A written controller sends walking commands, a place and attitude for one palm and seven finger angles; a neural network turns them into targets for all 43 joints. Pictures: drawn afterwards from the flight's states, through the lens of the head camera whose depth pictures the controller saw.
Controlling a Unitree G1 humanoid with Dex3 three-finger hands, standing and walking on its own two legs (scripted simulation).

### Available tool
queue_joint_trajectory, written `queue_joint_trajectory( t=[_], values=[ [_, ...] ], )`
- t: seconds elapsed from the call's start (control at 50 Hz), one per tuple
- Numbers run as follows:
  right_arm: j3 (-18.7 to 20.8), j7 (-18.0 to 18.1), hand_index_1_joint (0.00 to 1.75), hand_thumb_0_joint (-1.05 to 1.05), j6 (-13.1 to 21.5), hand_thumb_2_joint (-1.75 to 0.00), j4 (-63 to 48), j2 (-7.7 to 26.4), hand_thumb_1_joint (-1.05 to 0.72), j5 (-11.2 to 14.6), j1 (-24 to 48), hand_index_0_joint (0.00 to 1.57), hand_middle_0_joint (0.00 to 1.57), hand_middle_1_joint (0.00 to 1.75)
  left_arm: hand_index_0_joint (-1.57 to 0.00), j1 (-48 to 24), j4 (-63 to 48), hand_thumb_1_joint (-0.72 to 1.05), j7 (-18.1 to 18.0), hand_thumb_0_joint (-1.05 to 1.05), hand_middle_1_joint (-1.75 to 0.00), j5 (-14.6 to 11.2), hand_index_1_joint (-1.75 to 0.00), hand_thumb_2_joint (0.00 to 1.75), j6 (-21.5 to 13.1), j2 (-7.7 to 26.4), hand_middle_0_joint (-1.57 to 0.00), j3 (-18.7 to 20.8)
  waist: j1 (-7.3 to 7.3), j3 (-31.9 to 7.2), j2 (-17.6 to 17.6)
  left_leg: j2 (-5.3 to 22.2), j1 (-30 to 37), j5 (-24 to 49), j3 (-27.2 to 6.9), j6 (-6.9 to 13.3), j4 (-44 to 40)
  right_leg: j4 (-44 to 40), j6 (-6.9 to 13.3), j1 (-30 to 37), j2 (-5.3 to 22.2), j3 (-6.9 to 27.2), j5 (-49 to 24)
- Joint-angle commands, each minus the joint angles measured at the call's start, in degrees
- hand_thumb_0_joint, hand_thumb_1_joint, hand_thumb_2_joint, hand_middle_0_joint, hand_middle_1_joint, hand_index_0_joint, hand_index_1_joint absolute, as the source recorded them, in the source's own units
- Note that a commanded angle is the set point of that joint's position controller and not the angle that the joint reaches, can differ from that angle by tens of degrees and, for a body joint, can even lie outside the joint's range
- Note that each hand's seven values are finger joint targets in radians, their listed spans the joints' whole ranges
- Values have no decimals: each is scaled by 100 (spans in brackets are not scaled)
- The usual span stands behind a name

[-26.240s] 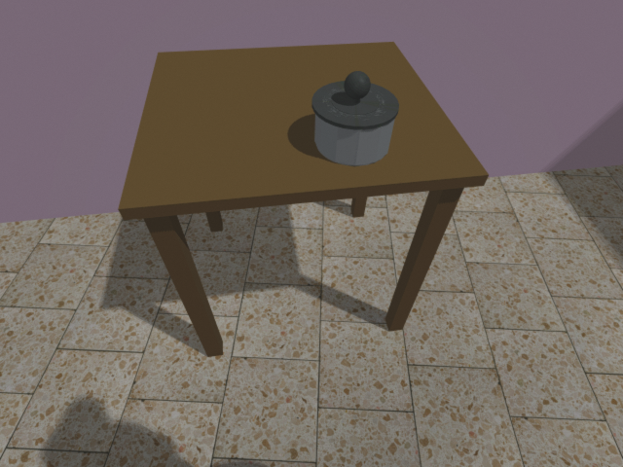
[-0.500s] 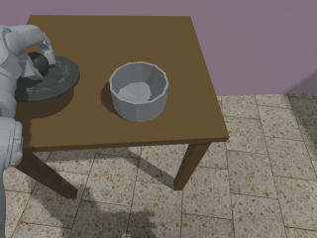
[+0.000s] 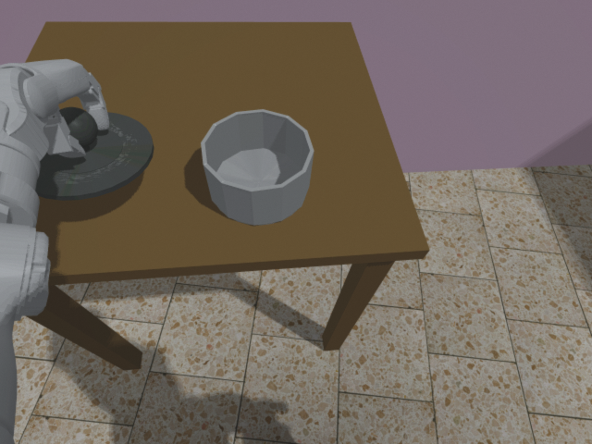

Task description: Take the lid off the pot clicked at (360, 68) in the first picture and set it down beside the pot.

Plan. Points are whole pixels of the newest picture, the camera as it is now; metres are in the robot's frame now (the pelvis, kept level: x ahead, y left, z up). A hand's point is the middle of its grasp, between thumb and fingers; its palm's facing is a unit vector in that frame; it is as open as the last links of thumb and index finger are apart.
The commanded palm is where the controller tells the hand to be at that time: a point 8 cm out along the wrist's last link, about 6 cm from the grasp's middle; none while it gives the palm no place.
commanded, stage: lower the lid onto the table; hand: left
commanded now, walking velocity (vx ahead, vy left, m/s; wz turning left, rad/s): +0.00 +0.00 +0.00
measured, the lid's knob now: (75, 127) +0.52 +0.26 +0.12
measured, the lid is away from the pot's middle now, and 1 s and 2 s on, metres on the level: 0.24 0.23 0.23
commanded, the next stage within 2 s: open the fingers wide in 1.12 s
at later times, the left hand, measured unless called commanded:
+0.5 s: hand (80, 149) +0.49 +0.26 +0.10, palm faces -0.47 -0.12 -0.87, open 8.1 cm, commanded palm +0.53 +0.26 +0.16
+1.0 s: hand (96, 164) +0.49 +0.25 +0.07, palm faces -0.49 -0.11 -0.86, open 8.1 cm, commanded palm +0.54 +0.25 +0.13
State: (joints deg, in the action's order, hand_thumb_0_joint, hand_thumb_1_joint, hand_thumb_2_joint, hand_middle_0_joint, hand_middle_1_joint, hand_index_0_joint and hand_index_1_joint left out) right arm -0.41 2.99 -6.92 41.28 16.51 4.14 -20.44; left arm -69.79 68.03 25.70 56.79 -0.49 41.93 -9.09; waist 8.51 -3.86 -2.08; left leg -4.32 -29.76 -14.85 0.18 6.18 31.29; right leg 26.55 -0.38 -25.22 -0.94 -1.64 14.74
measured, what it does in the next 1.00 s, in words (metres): stands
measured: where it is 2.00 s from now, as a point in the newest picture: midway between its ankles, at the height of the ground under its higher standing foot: outside the picture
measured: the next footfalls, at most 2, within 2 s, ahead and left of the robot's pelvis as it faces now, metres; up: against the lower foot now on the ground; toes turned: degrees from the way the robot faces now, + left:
none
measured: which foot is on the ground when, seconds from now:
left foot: down 0.00-1.00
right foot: down 0.00-1.00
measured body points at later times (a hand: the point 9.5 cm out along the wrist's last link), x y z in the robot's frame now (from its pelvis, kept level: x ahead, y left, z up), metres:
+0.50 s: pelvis +0.00 -0.01 -0.01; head +0.09 +0.00 +0.44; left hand +0.51 +0.26 +0.15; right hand -0.02 -0.30 -0.12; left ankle -0.01 +0.04 -0.73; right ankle -0.03 -0.14 -0.73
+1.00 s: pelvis -0.01 -0.01 -0.01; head +0.09 +0.00 +0.43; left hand +0.51 +0.25 +0.12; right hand -0.02 -0.29 -0.13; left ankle -0.01 +0.04 -0.73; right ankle -0.03 -0.14 -0.73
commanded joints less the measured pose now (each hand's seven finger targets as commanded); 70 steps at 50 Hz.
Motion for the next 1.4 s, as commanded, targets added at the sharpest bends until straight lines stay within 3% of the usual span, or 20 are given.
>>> queue_joint_trajectory(
  t=[0.0, 0.04, 0.16, 0.26, 0.32, 0.52, 0.56, 0.62, 0.64, 0.72, 0.8, 0.84, 0.92, 1.04, 1.12, 1.18, 1.2, 1.24, 1.32, 1.38],
  values=[
    [344, 73, 30, 0, 64, -90, -270, 1074, -90, -27, -630, 20, 20, 30, -82, -3150, -986, 59, -389, 0, -107, -107, -105, 100, -13, 1539, -88, 542, 15, -2663, -676, 446, 3256, 3703, -800, -406, 248, -84, 241, -669, -342, -127, -1195],
    [349, 85, 30, 0, 62, -90, -222, 1092, -90, 2, -638, 20, 20, 30, -82, -3163, -860, 59, -370, 0, -107, -171, -105, 100, 40, 1121, -88, 215, 63, -2492, -489, 457, 3051, 3411, -736, -359, 197, -73, 249, -747, -316, -161, -1176],
    [318, 155, 30, 0, 64, -90, -225, 1105, -90, -14, -651, 20, 20, 30, -82, -3627, -1154, 59, -531, 0, -107, 24, -105, 100, 22, 1555, -88, 421, 79, -2861, -628, 410, 3034, 3173, -735, -346, 284, 18, 242, -609, -338, -87, -1193],
    [268, 242, 30, 0, 97, -90, -270, 1079, -90, 6, -643, 20, 20, 30, -82, -3278, -987, 59, -599, 0, -107, 15, -105, 100, -35, 1886, -88, 664, 46, -2911, -653, 364, 2782, 3035, -578, -282, 365, 85, 222, -391, -314, -20, -1404],
    [257, 247, 30, 0, 92, -90, -226, 1081, -90, 42, -657, 20, 20, 30, -82, -3288, -853, 59, -611, 0, -107, 39, -105, 100, 35, 1673, -88, 443, 95, -2616, -694, 374, 2585, 2807, -545, -267, 354, 84, 222, -529, -315, -41, -1314],
    [297, 276, 30, 0, -15, -90, -246, 1078, -90, 41, -709, 20, 20, 30, -82, -2966, -979, 59, -527, 0, -107, -11, -105, 100, -39, 1769, -88, 565, 120, -2874, -666, 378, 2601, 3203, -476, -219, 630, 231, 166, -519, -351, 2, -1606],
    [294, 285, 30, 0, -40, -90, -259, 1077, -90, 41, -703, 20, 20, 30, -82, -3064, -1290, 59, -523, 0, -107, -49, -105, 100, -139, 1839, -88, 615, 88, -3063, -947, 422, 2822, 3631, -530, -281, 683, 295, 173, -609, -365, -8, -1668],
    [264, 307, 30, 0, -74, -90, -208, 1083, -90, 76, -711, 20, 20, 30, -82, -2689, -725, 59, -529, 0, -107, -33, -105, 100, -106, 1832, -88, 579, 155, -2538, -523, 369, 2200, 2831, -427, -186, 686, 297, 159, -642, -359, -8, -1449],
    [239, 331, 30, 0, -81, -90, -251, 1085, -90, 92, -694, 20, 20, 30, -82, -2700, -971, 59, -536, 0, -107, -80, -105, 100, -166, 1976, -88, 690, 74, -2691, -558, 392, 2214, 3042, -429, -196, 673, 350, 180, -513, -341, -22, -1581],
    [260, 326, 30, 0, -87, -90, -191, 1063, -90, 87, -714, 20, 20, 30, -82, -2926, -940, 59, -632, 0, -107, 54, -105, 100, -163, 1665, -88, 428, 176, -2604, -964, 429, 2384, 2817, -521, -266, 726, 362, 203, -986, -372, -49, -1181],
    [258, 350, 30, 0, -84, -90, -229, 1059, -90, 64, -750, 20, 20, 30, -82, -3001, -1102, 59, -709, 0, -107, 37, -105, 100, -208, 1907, -88, 663, 171, -2930, -963, 453, 2537, 3038, -572, -288, 805, 435, 185, -953, -375, -34, -1257],
    [268, 361, 30, 0, -42, -90, -227, 1024, -90, 69, -759, 20, 20, 30, -82, -3048, -1209, 59, -704, 0, -107, -65, -105, 100, -247, 1525, -88, 445, 170, -3026, -1006, 483, 2699, 3289, -609, -312, 826, 453, 193, -1109, -383, -83, -1231],
    [246, 367, 30, 0, -68, -90, -122, 1067, -90, 57, -853, 20, 20, 30, -82, -2821, -599, 59, -796, 0, -107, 48, -105, 100, -145, 1786, -88, 616, 273, -2660, -583, 454, 2178, 2689, -545, -232, 860, 488, 166, -1115, -391, -63, -1119],
    [199, 395, 30, 0, -65, -90, -196, 1045, -90, 68, -838, 20, 20, 30, -82, -2918, -770, 59, -863, 0, -107, 129, -105, 100, -164, 1756, -88, 545, 192, -2835, -863, 446, 2094, 2887, -541, -288, 918, 618, 209, -1102, -399, -84, -1178],
    [208, 413, 30, 0, -95, -90, -206, 1061, -90, 42, -919, 20, 20, 30, -82, -2912, -681, 59, -878, 0, -107, 197, -105, 100, -147, 2165, -88, 789, 243, -2909, -799, 425, 1894, 2542, -480, -233, 984, 655, 179, -1001, -406, -31, -1187],
    [264, 400, 30, 0, -100, -90, -176, 1044, -90, 16, -993, 20, 20, 30, -82, -3013, -956, 59, -874, 0, -107, 197, -105, 100, -229, 1938, -88, 706, 228, -3264, -1286, 508, 2517, 3410, -614, -377, 1113, 691, 190, -1338, -434, -66, -1241],
    [313, 290, 30, 0, -119, -90, -379, 943, -90, -4, -920, 20, 20, 30, -82, -1879, -976, 59, -839, 0, -107, 148, -105, 100, -250, 1598, -88, 762, -52, -3313, -1305, 466, 2673, 3996, -702, -485, 1118, 727, 248, -1248, -457, -134, -1270],
    [322, 304, 30, 0, -264, -90, -442, 978, -90, -99, -844, 20, 20, 30, -79, -1534, -1620, 57, -939, 0, -106, 162, -104, 97, -694, 2027, -85, 1278, -139, -3386, -1162, 546, 2742, 4519, -652, -526, 1194, 752, 263, -1232, -480, -142, -1343],
    [323, 281, 30, 0, -394, -90, -355, 1025, -90, -17, -812, 20, 20, 30, -74, -2118, -1376, 52, -1131, 0, -106, 81, -104, 91, -523, 1933, -79, 1021, 111, -2649, -748, 499, 1984, 2799, -554, -312, 942, 599, 226, -1272, -451, -89, -907],
    [304, 297, 30, 0, -351, -90, -364, 1011, -90, -6, -824, 20, 20, 30, -70, -2357, -1532, 48, -1345, 0, -105, 169, -103, 88, -493, 2141, -74, 1150, 85, -2925, -1108, 500, 2325, 2985, -662, -385, 924, 624, 262, -1326, -447, -90, -852]
  ],
)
